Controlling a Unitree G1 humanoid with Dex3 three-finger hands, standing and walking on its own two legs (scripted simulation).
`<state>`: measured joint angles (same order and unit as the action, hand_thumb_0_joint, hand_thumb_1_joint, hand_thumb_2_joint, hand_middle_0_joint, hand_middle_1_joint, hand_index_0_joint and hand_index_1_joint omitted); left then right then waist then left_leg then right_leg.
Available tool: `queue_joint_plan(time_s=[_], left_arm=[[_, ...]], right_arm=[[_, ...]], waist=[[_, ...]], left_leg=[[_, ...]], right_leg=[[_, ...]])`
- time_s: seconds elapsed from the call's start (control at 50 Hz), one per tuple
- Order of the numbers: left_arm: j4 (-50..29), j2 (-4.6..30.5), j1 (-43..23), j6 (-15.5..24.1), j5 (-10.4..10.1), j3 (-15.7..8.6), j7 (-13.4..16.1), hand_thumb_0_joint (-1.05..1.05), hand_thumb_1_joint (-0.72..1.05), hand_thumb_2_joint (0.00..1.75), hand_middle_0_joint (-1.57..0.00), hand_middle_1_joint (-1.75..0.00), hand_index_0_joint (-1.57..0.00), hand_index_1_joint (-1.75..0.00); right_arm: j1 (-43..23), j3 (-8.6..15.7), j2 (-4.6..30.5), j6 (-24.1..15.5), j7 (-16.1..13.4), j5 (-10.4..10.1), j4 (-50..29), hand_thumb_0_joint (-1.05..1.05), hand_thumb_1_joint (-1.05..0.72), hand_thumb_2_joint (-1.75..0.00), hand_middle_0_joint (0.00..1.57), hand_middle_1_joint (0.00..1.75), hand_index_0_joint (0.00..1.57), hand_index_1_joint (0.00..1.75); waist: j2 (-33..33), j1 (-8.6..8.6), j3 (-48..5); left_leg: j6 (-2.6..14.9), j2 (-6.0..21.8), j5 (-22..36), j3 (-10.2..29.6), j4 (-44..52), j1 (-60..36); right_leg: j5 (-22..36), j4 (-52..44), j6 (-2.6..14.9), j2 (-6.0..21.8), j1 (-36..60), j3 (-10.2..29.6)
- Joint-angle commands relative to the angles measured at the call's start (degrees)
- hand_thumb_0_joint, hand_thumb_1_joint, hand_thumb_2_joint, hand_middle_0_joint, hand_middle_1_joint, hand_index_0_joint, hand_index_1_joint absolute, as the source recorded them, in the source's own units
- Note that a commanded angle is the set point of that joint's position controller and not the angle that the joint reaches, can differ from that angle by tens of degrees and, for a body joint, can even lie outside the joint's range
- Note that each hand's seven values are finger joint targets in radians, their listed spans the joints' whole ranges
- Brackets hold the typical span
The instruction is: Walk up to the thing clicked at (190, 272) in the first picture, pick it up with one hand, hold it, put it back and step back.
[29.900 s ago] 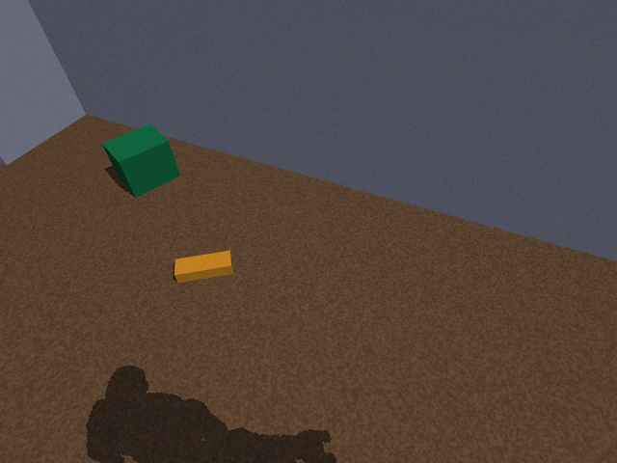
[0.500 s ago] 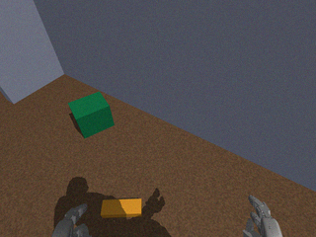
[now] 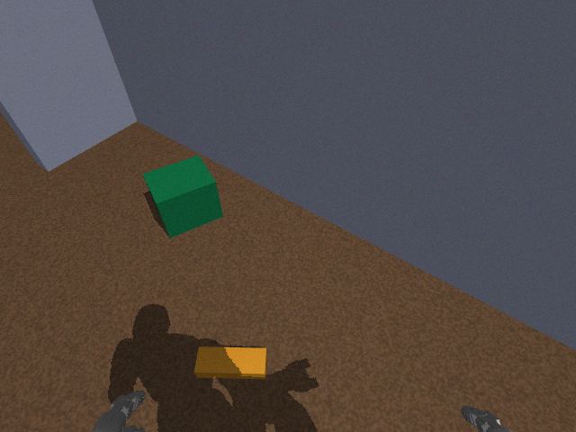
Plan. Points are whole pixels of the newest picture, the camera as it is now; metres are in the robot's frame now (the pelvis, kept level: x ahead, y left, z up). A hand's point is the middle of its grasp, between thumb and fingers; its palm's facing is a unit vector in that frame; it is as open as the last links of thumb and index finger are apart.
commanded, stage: stand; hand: left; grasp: from above
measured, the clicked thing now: (232, 362) +0.46 +0.22 -0.71
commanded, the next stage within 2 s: none
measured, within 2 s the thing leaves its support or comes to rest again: neither
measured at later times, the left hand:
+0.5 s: hand out of the picture +0.03 +0.25 -0.13, palm faces +0.02 -0.95 -0.31, open 7.4 cm
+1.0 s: hand out of the picture +0.04 +0.23 -0.12, palm faces -0.01 -0.95 -0.32, open 7.4 cm
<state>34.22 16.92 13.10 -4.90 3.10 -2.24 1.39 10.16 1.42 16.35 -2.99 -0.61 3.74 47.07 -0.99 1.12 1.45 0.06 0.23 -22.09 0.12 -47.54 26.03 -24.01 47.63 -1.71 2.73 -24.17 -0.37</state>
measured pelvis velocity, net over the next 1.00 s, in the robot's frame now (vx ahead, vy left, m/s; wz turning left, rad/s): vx -0.01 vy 0.00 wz -0.01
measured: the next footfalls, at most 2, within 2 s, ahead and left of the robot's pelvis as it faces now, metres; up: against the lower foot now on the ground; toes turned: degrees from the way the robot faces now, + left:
none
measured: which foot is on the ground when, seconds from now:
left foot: down 0.00-1.00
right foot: down 0.00-1.00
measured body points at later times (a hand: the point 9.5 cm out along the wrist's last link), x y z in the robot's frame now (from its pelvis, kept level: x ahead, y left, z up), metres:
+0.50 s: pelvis -0.01 +0.01 +0.04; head -0.02 +0.01 +0.49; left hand +0.03 +0.29 -0.10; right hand +0.05 -0.26 -0.10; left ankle +0.03 +0.12 -0.70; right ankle +0.01 -0.14 -0.70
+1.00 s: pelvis -0.01 +0.00 +0.04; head -0.01 -0.01 +0.49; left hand +0.04 +0.28 -0.10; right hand +0.04 -0.29 -0.10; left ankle +0.03 +0.12 -0.70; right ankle +0.01 -0.14 -0.70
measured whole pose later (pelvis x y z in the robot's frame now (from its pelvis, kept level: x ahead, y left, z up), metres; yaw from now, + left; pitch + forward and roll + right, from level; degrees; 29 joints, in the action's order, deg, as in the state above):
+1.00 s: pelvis -0.01 +0.00 +0.04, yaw -1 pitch -5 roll +0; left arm 65.7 16.4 10.3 0.0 1.6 -1.7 0.8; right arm 9.3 1.2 18.0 0.0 -0.2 1.4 64.7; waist 0.9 -0.2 3.8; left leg -0.3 0.7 -9.5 -0.6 -22.5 8.5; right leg -10.8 22.3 -1.8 2.0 -7.0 -0.2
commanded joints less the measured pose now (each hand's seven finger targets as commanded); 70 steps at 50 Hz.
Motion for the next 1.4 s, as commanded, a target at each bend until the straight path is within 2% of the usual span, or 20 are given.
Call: queue_joint_plan(time_s=[0.0, 0.02, 0.1, 0.22, 0.32, 0.4, 0.46, 0.5, 0.62, 0.74, 0.8, 0.84, 0.94, 1.02, 1.06, 1.1, 1.14, 1.22, 1.32, 1.38], left_arm=[[2.8, 8.3, -2.7, 4.8, -0.4, -3.1, 0.9, 0.0, 0.9, 0.9, -0.2, -0.3, -0.2, -0.3], [4.7, 8.1, -2.4, 5.0, -0.4, -2.9, 0.9, 0.0, 0.9, 0.9, -0.2, -0.3, -0.2, -0.3], [11.4, 8.4, -2.6, 5.6, -0.9, -2.8, 1.0, 0.0, 0.9, 0.9, -0.2, -0.3, -0.2, -0.3], [18.8, 8.7, -2.1, 5.5, -1.1, -2.4, 1.1, 0.0, 0.9, 0.9, -0.2, -0.3, -0.2, -0.3], [22.7, 8.9, -2.9, 5.3, -1.2, -2.0, 0.9, 0.0, 0.9, 0.9, -0.2, -0.3, -0.2, -0.3], [24.9, 9.2, -2.7, 5.7, -1.0, -1.7, 0.8, 0.0, 0.9, 0.9, -0.2, -0.3, -0.2, -0.3], [26.0, 9.4, -2.5, 5.5, -1.0, -1.5, 0.7, 0.0, 0.9, 0.9, -0.2, -0.3, -0.2, -0.3], [26.3, 9.9, -2.9, 5.6, -1.1, -1.6, 0.7, 0.0, 0.9, 0.9, -0.2, -0.3, -0.2, -0.3], [27.4, 10.3, -2.6, 5.5, -1.1, -1.4, 0.4, 0.0, 0.9, 0.9, -0.2, -0.3, -0.2, -0.3], [27.7, 11.2, -3.7, 6.1, -1.4, -1.5, 0.5, 0.0, 0.9, 0.9, -0.2, -0.3, -0.2, -0.3], [28.0, 11.3, -4.1, 6.0, -1.6, -1.4, 0.4, 0.0, 0.9, 0.9, -0.2, -0.3, -0.2, -0.3], [28.2, 10.9, -3.9, 6.0, -1.6, -1.2, 0.3, 0.0, 0.9, 0.9, -0.2, -0.3, -0.2, -0.3], [28.5, 10.8, -4.3, 6.1, -1.8, -1.1, 0.2, 0.0, 0.9, 0.9, -0.2, -0.3, -0.2, -0.3], [28.6, 10.5, -4.6, 5.9, -1.8, -1.1, 0.3, 0.0, 0.9, 0.9, -0.2, -0.3, -0.2, -0.3], [28.8, 9.3, -5.1, 5.7, -2.0, -0.9, 0.2, 0.0, 0.9, 0.9, -0.2, -0.3, -0.2, -0.3], [28.8, 9.2, -4.6, 5.8, -2.0, -0.7, 0.1, 0.0, 0.9, 0.9, -0.2, -0.3, -0.2, -0.3], [28.6, 9.6, -5.6, 5.7, -2.0, -0.9, 0.1, 0.0, 0.9, 0.9, -0.2, -0.3, -0.2, -0.3], [28.9, 8.0, -5.3, 5.8, -2.1, -0.5, 0.1, 0.0, 0.9, 0.9, -0.2, -0.3, -0.2, -0.3], [29.5, 6.6, -5.1, 5.4, -2.2, -0.3, 0.2, 0.0, 0.9, 0.9, -0.2, -0.3, -0.2, -0.3], [29.7, 6.1, -5.0, 5.3, -2.2, -0.2, 0.3, 0.0, 0.9, 0.9, -0.2, -0.3, -0.2, -0.3]], right_arm=[[-2.1, 3.7, 8.8, -0.7, -0.3, -0.6, -2.0, 0.0, -0.9, -0.9, 0.2, 0.3, 0.2, 0.3], [-2.6, 3.7, 8.8, -0.3, -0.4, -0.6, -1.2, 0.0, -0.9, -0.9, 0.2, 0.3, 0.2, 0.3], [-2.0, 3.5, 8.9, 0.4, -1.0, -1.0, 2.2, 0.0, -0.9, -0.9, 0.2, 0.3, 0.2, 0.3], [-2.0, 3.2, 10.2, 1.2, -1.5, -1.6, 6.8, 0.0, -0.9, -0.9, 0.2, 0.3, 0.2, 0.3], [-2.0, 3.2, 11.1, 1.6, -1.5, -1.8, 9.3, 0.0, -0.9, -0.9, 0.2, 0.3, 0.2, 0.3], [-2.4, 3.0, 10.8, 1.5, -1.3, -2.1, 10.6, 0.0, -0.9, -0.9, 0.2, 0.3, 0.2, 0.3], [-2.8, 3.1, 11.5, 1.9, -1.1, -2.0, 11.5, 0.0, -0.9, -0.9, 0.2, 0.3, 0.2, 0.3], [-2.9, 3.1, 11.5, 2.0, -0.9, -2.1, 11.7, 0.0, -0.9, -0.9, 0.2, 0.3, 0.2, 0.3], [-3.0, 2.9, 11.4, 2.3, -0.6, -2.2, 12.6, 0.0, -0.9, -0.9, 0.2, 0.3, 0.2, 0.3], [-3.2, 2.5, 11.7, 1.9, -0.5, -2.4, 13.2, 0.0, -0.9, -0.9, 0.2, 0.3, 0.2, 0.3], [-3.0, 2.2, 11.5, 2.1, -0.4, -2.4, 13.7, 0.0, -0.9, -0.9, 0.2, 0.3, 0.2, 0.3], [-3.1, 2.0, 11.5, 2.1, -0.4, -2.5, 13.8, 0.0, -0.9, -0.9, 0.2, 0.3, 0.2, 0.3], [-3.3, 1.7, 11.7, 1.9, -0.4, -2.6, 14.4, 0.0, -0.9, -0.9, 0.2, 0.3, 0.2, 0.3], [-3.0, 1.4, 11.5, 2.0, -0.5, -2.7, 15.0, 0.0, -0.9, -0.9, 0.2, 0.3, 0.2, 0.3], [-2.5, 0.9, 9.7, 2.3, -0.5, -2.7, 15.7, 0.0, -0.9, -0.9, 0.2, 0.3, 0.2, 0.3], [-3.1, 1.1, 10.9, 2.1, -0.5, -2.8, 15.6, 0.0, -0.9, -0.9, 0.2, 0.3, 0.2, 0.3], [-2.6, 0.8, 10.3, 2.1, -0.5, -2.7, 15.9, 0.0, -0.9, -0.9, 0.2, 0.3, 0.2, 0.3], [-3.3, 0.8, 9.5, 2.0, -0.6, -2.9, 16.2, 0.0, -0.9, -0.9, 0.2, 0.3, 0.2, 0.3], [-2.3, 0.3, 7.9, 2.0, -0.7, -2.9, 17.2, 0.0, -0.9, -0.9, 0.2, 0.3, 0.2, 0.3], [-2.1, 0.3, 7.4, 1.9, -0.9, -3.0, 17.4, 0.0, -0.9, -0.9, 0.2, 0.3, 0.2, 0.3]], waist=[[2.0, -0.1, -6.5], [2.7, 0.18, -4.2], [0.7, -0.25, -4.0], [2.6, 0.01, -1.4], [3.8, -0.39, 1.5], [1.5, -0.14, 1.0], [2.5, -0.27, 3.5], [2.0, -0.39, 2.6], [1.6, -0.5, 4.9], [0.5, -1.04, 1.5], [0.6, -1.17, 3.2], [0.3, -1.11, 2.2], [0.5, -1.11, 1.2], [0.9, -1.1, 1.5], [0.6, -1.32, 1.1], [1.1, -0.96, 0.6], [1.1, -1.37, 1.6], [0.5, -1.13, -1.0], [1.6, -1.13, -0.6], [0.8, -1.22, -1.7]], left_leg=[[3.35, 2.9, 9.5, 5.1, 12.8, -8.4], [3.25, 3.1, 7.2, 5.4, 14.8, -8.1], [2.69, 3.5, 14.5, 5.0, 17.2, -12.4], [2.15, 4.7, 11.8, 6.2, 24.7, -15.2], [1.69, 5.2, 4.0, 7.1, 30.7, -13.5], [1.58, 5.0, 8.3, 6.4, 30.4, -15.5], [1.44, 5.1, 1.6, 7.1, 32.2, -13.8], [1.64, 5.0, 2.8, 6.8, 32.0, -14.2], [1.37, 5.1, -3.5, 7.1, 33.0, -12.2], [1.64, 5.4, 5.1, 6.2, 31.1, -16.8], [1.54, 5.3, 3.7, 5.9, 31.4, -15.5], [1.53, 5.3, 5.9, 5.5, 30.7, -17.3], [1.42, 5.4, 9.5, 4.9, 30.4, -18.1], [1.52, 5.5, 8.8, 4.9, 30.6, -17.3], [1.27, 5.4, 8.8, 4.6, 31.2, -16.9], [1.18, 5.6, 11.5, 4.3, 30.5, -18.8], [1.01, 5.6, 9.8, 4.3, 31.3, -16.6], [1.16, 5.9, 15.9, 3.8, 30.4, -19.6], [0.94, 5.7, 16.3, 3.3, 31.0, -18.7], [0.97, 6.0, 21.5, 2.9, 30.1, -20.4]], right_leg=[[10.8, -13.6, 3.25, 2.3, 5.2, 4.1], [9.7, -14.8, 3.03, 2.0, 5.0, 3.9], [16.2, -17.9, 3.13, 2.6, 8.8, 4.1], [15.3, -23.3, 2.49, 2.6, 13.5, 3.6], [11.9, -25.8, 1.97, 2.3, 15.4, 3.0], [13.6, -27.9, 2.01, 3.3, 16.3, 3.6], [9.2, -28.8, 1.69, 2.6, 14.7, 3.1], [9.8, -29.4, 1.81, 3.0, 15.4, 3.5], [3.6, -30.4, 1.81, 2.6, 12.8, 4.0], [9.6, -31.0, 2.13, 3.7, 13.4, 4.8], [7.6, -31.2, 1.98, 3.5, 12.9, 4.9], [7.8, -31.8, 2.21, 3.8, 12.6, 5.2], [11.1, -31.7, 2.15, 3.9, 14.0, 5.3], [11.7, -31.6, 2.02, 3.7, 14.6, 5.1], [11.9, -31.5, 2.24, 3.5, 15.1, 4.9], [14.0, -31.5, 2.23, 3.7, 15.1, 5.0], [13.4, -31.6, 2.1, 3.4, 15.5, 4.9], [17.7, -30.9, 2.24, 3.7, 16.6, 4.6], [19.4, -30.4, 2.04, 3.4, 17.5, 4.3], [22.9, -29.8, 2.09, 3.5, 17.9, 4.2]])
